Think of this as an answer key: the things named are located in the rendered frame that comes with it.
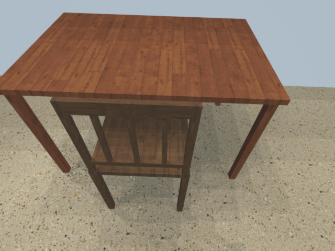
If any table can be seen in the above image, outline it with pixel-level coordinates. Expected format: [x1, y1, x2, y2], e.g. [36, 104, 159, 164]
[0, 13, 290, 179]

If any chair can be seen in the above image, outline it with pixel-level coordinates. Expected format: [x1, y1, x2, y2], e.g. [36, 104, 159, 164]
[50, 97, 203, 212]

